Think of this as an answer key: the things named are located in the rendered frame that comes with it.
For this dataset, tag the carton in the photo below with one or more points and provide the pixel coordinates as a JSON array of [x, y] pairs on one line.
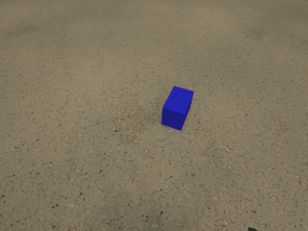
[[176, 108]]

